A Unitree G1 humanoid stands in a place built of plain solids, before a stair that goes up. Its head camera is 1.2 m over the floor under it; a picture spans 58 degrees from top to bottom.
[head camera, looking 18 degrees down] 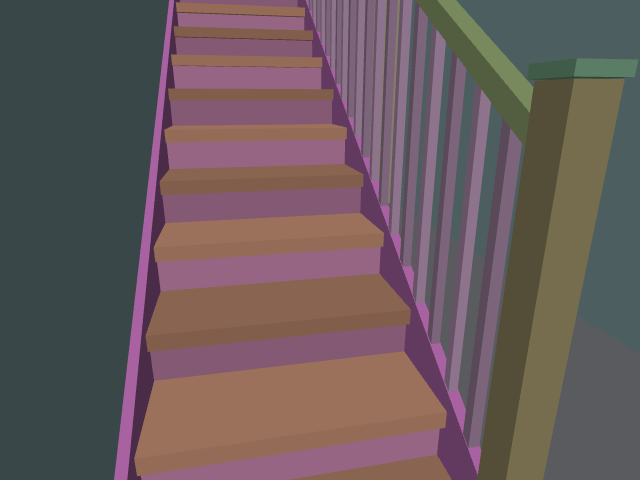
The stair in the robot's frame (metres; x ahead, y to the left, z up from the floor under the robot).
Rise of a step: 0.18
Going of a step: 0.28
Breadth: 0.83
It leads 12 degrees to the left of straight ahead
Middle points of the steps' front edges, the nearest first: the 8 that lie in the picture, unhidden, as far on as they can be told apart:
0.93 0.05 0.36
1.21 0.11 0.54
1.49 0.16 0.72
1.76 0.22 0.89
2.04 0.28 1.07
2.32 0.34 1.25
2.60 0.39 1.43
2.88 0.45 1.61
